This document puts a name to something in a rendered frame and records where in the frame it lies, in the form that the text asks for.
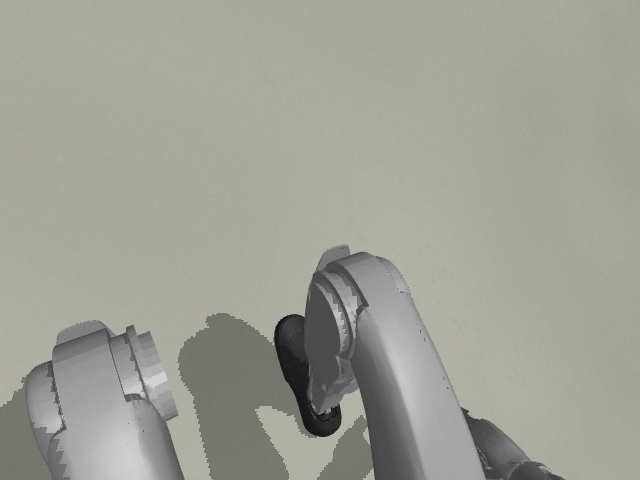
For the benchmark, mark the right robot foot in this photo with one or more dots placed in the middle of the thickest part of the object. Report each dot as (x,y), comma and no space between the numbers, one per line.
(289,343)

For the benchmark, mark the right robot arm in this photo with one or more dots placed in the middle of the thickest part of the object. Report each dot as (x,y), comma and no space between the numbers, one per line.
(533,471)

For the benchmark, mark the right robot hand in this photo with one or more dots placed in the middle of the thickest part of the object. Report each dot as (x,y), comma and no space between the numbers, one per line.
(495,449)

